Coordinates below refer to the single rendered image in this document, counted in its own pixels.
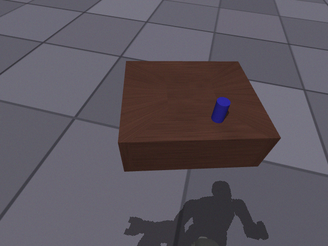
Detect can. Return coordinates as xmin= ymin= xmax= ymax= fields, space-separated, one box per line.
xmin=211 ymin=97 xmax=231 ymax=123

